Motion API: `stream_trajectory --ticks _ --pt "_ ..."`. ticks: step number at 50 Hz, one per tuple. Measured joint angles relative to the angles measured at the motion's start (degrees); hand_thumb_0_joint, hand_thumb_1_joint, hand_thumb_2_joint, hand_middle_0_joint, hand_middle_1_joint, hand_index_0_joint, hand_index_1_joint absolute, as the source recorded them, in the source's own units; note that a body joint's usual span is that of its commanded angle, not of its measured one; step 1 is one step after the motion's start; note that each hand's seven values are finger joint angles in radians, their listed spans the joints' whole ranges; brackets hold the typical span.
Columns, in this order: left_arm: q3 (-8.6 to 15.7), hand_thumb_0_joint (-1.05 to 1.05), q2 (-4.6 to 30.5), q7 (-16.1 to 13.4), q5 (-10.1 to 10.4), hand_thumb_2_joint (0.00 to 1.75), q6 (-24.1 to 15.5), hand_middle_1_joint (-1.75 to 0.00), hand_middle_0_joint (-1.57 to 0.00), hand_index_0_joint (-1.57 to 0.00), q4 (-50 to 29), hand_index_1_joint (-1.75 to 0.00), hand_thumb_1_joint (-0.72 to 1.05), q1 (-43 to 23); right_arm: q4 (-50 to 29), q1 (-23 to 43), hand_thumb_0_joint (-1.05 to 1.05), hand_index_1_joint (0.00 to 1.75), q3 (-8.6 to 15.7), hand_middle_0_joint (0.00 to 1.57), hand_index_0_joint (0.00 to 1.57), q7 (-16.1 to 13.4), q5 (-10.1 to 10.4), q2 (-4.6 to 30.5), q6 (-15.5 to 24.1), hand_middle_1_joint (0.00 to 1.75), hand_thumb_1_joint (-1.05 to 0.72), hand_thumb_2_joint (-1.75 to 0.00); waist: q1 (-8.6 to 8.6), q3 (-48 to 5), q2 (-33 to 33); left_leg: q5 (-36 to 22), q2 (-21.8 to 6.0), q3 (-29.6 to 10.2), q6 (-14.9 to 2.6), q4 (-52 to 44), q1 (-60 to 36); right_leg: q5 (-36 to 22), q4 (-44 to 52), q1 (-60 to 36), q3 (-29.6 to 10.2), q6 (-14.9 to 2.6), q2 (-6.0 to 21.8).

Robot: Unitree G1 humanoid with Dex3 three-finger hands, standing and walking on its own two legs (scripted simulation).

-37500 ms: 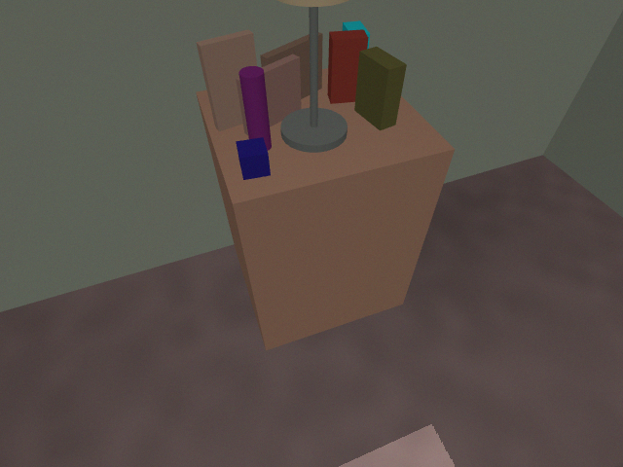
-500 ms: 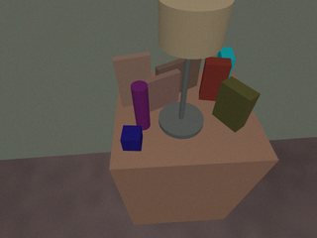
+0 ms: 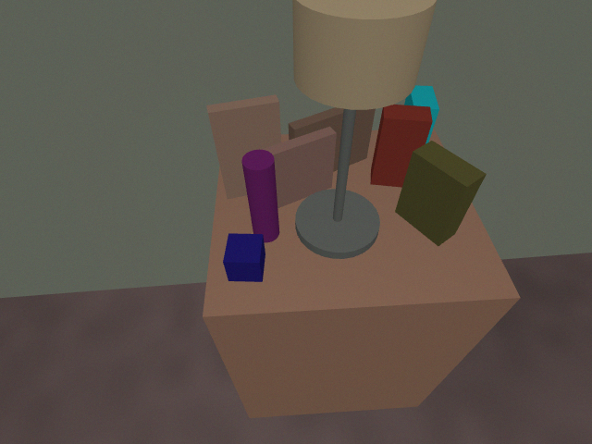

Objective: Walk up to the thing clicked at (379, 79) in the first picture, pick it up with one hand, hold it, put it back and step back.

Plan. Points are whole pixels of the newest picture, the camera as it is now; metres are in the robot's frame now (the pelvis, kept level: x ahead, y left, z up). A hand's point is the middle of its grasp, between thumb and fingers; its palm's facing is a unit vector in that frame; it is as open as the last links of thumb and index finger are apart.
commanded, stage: stand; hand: right
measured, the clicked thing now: (435, 195) +0.52 -0.24 +0.00
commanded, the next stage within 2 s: step back in 0.30 s
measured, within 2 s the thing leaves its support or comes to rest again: neither
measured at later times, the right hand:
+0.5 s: hand out of the picture +0.07 -0.27 -0.17, palm faces +0.00 +0.93 -0.37, open 7.4 cm
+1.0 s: hand out of the picture -0.07 -0.23 -0.15, palm faces +0.00 +0.90 -0.44, open 7.4 cm
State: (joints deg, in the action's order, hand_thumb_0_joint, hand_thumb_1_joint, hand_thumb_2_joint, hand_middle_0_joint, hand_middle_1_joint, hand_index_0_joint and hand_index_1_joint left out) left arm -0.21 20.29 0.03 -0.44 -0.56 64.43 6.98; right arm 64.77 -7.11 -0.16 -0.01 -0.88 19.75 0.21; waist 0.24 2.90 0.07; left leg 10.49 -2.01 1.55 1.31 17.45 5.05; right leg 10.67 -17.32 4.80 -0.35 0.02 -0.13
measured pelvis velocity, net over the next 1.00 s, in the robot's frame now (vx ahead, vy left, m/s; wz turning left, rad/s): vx -0.13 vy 0.04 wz -0.04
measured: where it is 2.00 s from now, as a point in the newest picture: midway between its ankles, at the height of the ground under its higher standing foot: outside the picture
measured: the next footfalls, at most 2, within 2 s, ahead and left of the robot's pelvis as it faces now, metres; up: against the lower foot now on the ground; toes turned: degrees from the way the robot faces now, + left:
left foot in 0.74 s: -0.06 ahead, +0.15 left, +0.00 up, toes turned -1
right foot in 1.18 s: -0.16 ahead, -0.10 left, +0.00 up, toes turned -1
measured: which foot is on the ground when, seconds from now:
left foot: down 0.00-0.56, up 0.58-0.72, down 0.74-1.00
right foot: down 0.00-0.76, up 0.78-1.00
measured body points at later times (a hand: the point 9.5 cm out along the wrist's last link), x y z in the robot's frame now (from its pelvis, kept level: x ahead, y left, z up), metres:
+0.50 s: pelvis -0.03 +0.00 -0.01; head +0.02 +0.00 +0.43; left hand +0.08 +0.32 -0.14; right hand +0.07 -0.32 -0.14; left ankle -0.01 +0.13 -0.75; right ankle -0.01 -0.12 -0.75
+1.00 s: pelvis -0.13 +0.04 -0.01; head -0.05 +0.07 +0.43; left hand +0.00 +0.35 -0.15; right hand -0.07 -0.27 -0.12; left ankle -0.10 +0.15 -0.75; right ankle -0.17 -0.10 -0.67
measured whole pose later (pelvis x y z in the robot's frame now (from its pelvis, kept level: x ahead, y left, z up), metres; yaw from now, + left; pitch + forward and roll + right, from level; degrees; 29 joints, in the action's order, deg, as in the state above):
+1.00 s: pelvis -0.13 +0.04 -0.01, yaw -2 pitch -1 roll -2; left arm 4.0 23.4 -0.9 -0.9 4.2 49.6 6.3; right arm 51.9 -9.7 2.3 -1.2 -1.6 19.7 -1.6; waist 0.7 11.5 -2.6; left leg 15.5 -1.0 0.6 -1.8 32.3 15.4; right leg 28.9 -65.0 24.5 -9.5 1.2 -7.3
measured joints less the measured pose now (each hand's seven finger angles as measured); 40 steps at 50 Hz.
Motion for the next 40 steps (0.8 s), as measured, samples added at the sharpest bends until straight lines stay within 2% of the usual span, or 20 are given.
stream_trajectory --ticks 16,20,25,28,31,33,35,37,38,39,40 --pt "0.3 0.01 -0.1 0.1 0.2 0.9 0.2 -0.3 -0.2 -0.21 -0.5 -0.3 0.91 -0.1 -0.3 0.3 0.0 0.3 0.2 0.2 0.2 0.1 0.1 0.1 -0.1 0.3 -0.9 -0.89 -0.03 0.0 0.0 0.4 0.0 0.1 -0.12 0.7 0.3 0.3 -0.6 0.3 -0.1 0.06 0.0" --pt "1.8 0.01 0.8 -0.2 1.0 0.9 1.0 -0.3 -0.21 -0.21 -3.5 -0.3 0.91 -1.4 -2.5 2.0 0.0 0.3 1.2 0.2 0.2 0.2 0.9 0.7 -1.1 0.3 -0.9 -0.89 -0.24 2.8 -0.2 2.0 -0.2 0.1 -0.39 5.8 3.9 1.8 -5.6 4.0 -0.2 -0.23 -0.2" --pt "2.6 0.01 2.3 -0.3 0.9 0.9 2.3 -0.3 -0.21 -0.21 -6.9 -0.3 0.91 -2.7 -5.7 3.4 0.0 0.3 2.4 0.2 0.2 0.3 1.1 2.0 -2.3 0.3 -0.9 -0.89 -0.26 5.4 -0.4 4.0 -0.2 0.1 -0.95 12.8 8.9 4.1 -13.2 9.2 -0.3 -0.68 -0.2" --pt "2.8 0.01 2.5 -0.1 0.4 0.9 2.7 -0.3 -0.21 -0.21 -8.7 -0.3 0.91 -3.3 -7.6 3.8 0.0 0.3 3.1 0.2 0.2 0.3 1.1 3.2 -3.0 0.3 -0.9 -0.89 0.06 6.6 0.2 5.3 0.0 -0.8 -2.57 18.3 12.3 5.1 -16.9 11.7 0.1 -0.8 -0.2" --pt "2.9 0.01 2.3 0.1 -0.8 0.9 2.9 -0.3 -0.21 -0.21 -10.5 -0.3 0.91 -3.7 -9.2 3.7 0.0 0.3 3.8 0.2 0.2 0.5 0.9 3.9 -3.8 0.3 -0.9 -0.89 -0.19 7.7 -0.4 15.9 3.2 -3.4 -3.94 31.2 16.1 5.0 -19.1 13.7 -0.6 -0.74 0.9" --pt "2.8 0.01 2.4 0.0 -1.4 0.9 3.1 -0.3 -0.21 -0.21 -11.5 -0.3 0.91 -4.0 -10.4 2.7 0.0 0.3 4.0 0.2 0.2 0.6 1.1 4.0 -3.6 0.3 -0.9 -0.9 -0.16 7.7 -1.0 18.5 4.4 -4.4 -4.36 36.1 16.7 4.4 -19.5 15.1 -1.1 -0.42 1.5" --pt "2.8 0.01 2.5 -0.3 -1.7 0.9 3.3 -0.3 -0.21 -0.21 -12.5 -0.3 0.9 -4.3 -11.2 1.3 0.0 0.29 3.9 0.2 0.2 0.7 1.0 3.8 -3.2 0.3 -0.9 -0.9 0.08 7.3 -1.5 18.1 4.1 -4.2 -4.04 33.3 14.7 3.9 -20.1 16.7 -1.2 0.41 2.0" --pt "2.7 0.01 2.8 -0.3 -1.3 0.9 3.7 -0.3 -0.21 -0.21 -13.9 -0.3 0.9 -4.6 -11.4 -0.5 0.0 0.3 3.8 0.2 0.2 0.5 0.3 3.8 -2.5 0.3 -0.9 -0.9 0.61 6.8 -1.9 13.0 3.2 -3.5 -3.38 23.5 10.8 4.2 -21.9 18.7 -1.0 1.31 2.5" --pt "2.8 0.01 3.2 -0.3 -1.0 0.9 3.9 -0.3 -0.21 -0.21 -14.4 -0.3 0.9 -5.1 -11.2 -0.9 0.0 0.3 4.0 0.2 0.2 0.3 -0.4 3.2 -2.2 0.3 -0.9 -0.9 0.58 7.3 -3.1 12.5 4.0 -2.9 -2.63 21.8 10.1 4.6 -23.6 19.7 -1.6 0.89 3.4" --pt "3.0 0.01 3.4 -0.5 -0.7 0.9 4.2 -0.3 -0.21 -0.21 -14.8 -0.3 0.9 -5.6 -10.9 -1.2 0.0 0.3 3.9 0.2 0.2 0.3 -1.0 2.4 -2.1 0.3 -0.9 -0.9 0.0 8.2 -4.2 12.3 4.4 -2.1 -2.57 22.0 10.1 8.7 -25.9 20.5 -3.7 0.19 2.7" --pt "3.2 0.01 3.2 -0.8 -0.7 0.9 4.4 -0.3 -0.21 -0.21 -14.8 -0.3 0.91 -5.7 -10.8 -1.6 0.0 0.3 3.6 0.2 0.2 0.5 -1.2 2.0 -2.1 0.3 -0.9 -0.89 -0.03 8.7 -4.1 12.1 4.0 -2.1 -2.7 22.2 10.3 14.2 -29.4 21.2 -5.8 -0.16 0.4"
